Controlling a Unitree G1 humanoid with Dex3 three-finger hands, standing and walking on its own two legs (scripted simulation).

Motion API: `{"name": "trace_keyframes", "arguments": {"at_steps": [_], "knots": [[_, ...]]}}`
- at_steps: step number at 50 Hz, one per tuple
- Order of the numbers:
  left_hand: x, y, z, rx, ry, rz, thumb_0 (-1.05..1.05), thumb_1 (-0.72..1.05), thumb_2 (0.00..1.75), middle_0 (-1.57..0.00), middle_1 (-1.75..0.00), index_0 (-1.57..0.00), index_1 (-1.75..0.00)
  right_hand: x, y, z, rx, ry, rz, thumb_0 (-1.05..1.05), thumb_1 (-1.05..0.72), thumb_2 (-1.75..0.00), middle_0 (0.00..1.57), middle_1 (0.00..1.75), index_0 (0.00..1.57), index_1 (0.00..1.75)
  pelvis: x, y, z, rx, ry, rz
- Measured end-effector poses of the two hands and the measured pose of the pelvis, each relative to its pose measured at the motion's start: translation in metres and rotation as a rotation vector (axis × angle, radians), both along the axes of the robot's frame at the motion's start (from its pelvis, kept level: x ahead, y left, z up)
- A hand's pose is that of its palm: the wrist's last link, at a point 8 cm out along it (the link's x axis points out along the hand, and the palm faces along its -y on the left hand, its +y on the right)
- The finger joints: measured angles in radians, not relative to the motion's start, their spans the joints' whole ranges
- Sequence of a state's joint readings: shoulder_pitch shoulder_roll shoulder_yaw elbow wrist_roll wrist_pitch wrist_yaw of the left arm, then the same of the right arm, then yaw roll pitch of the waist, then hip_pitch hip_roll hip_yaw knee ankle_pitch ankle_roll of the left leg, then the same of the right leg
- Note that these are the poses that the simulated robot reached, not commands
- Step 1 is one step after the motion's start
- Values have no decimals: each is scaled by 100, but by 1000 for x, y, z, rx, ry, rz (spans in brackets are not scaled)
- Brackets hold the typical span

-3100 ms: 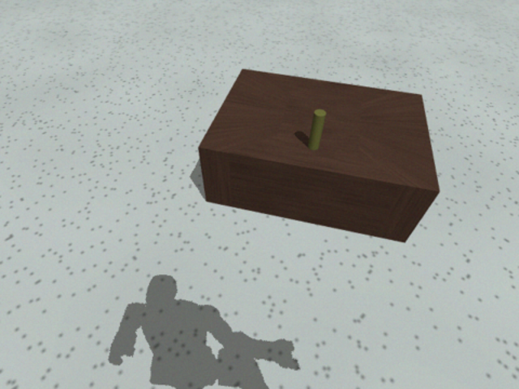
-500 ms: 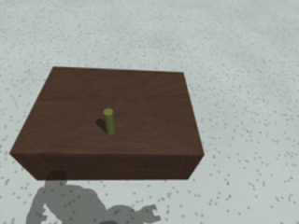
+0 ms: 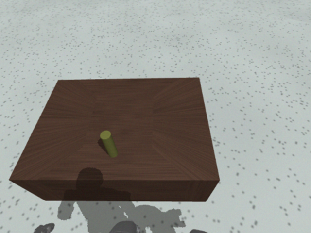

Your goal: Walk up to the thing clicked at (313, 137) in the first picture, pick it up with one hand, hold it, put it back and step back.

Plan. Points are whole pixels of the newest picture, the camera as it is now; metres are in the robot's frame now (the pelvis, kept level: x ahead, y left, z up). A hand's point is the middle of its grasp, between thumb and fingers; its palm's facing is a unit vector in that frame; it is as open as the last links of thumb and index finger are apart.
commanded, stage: walk up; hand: left
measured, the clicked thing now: (109, 144) +0.52 +0.25 -0.31
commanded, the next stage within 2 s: stand in 1.40 s
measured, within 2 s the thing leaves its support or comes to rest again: neither
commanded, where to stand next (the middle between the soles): +0.08 +0.03 m, yaw +1 degrees
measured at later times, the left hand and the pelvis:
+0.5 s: hand out of the picture +0.08 +0.30 -0.15, palm faces +0.00 -0.92 -0.39, open 7.4 cm; pelvis +0.02 +0.03 +0.00, yaw +1 degrees
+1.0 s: hand out of the picture +0.12 +0.28 -0.13, palm faces -0.02 -0.93 -0.37, open 7.4 cm; pelvis +0.03 +0.02 +0.02, yaw +0 degrees
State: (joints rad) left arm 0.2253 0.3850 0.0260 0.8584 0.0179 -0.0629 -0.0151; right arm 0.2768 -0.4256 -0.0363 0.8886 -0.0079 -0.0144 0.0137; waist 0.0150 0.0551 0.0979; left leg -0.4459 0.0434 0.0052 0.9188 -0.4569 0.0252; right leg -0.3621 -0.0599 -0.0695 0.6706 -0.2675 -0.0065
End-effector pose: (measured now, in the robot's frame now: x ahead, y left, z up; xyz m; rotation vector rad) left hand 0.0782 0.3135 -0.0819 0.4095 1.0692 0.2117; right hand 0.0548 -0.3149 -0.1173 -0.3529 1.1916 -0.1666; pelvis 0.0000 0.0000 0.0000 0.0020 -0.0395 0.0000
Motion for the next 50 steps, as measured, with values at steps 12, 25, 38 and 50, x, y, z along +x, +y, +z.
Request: {"name": "trace_keyframes", "arguments": {"at_steps": [12, 25, 38, 50], "knots": [[5, 23, -32, -11, 65, 73, 0, 90, 90, -20, -30, -20, -30, 47, 16, 5, -30, -32, 20, 1, -90, -89, 20, 30, 21, 30, 13, 15, -11, -10, 3, 23], [-6, 31, -27, -34, 126, 92, 1, 90, 90, -20, -30, -20, -30, 82, 44, 14, 7, -52, 34, 1, -90, -90, 20, 29, 21, 30, 23, 27, 3, -22, -2, 18], [10, 24, -11, -36, 131, 84, 0, 90, 90, -20, -30, -20, -30, 90, 50, 20, 50, -40, 8, 1, -90, -89, 20, 30, 21, 30, 30, 25, 18, -7, -3, 14], [37, 14, -6, -55, 98, 55, 0, 90, 90, -20, -30, -20, -30, 72, 39, 26, 32, -9, -48, 1, -91, -90, 20, 29, 20, 30, 33, 24, 25, -3, -7, 4]]}}
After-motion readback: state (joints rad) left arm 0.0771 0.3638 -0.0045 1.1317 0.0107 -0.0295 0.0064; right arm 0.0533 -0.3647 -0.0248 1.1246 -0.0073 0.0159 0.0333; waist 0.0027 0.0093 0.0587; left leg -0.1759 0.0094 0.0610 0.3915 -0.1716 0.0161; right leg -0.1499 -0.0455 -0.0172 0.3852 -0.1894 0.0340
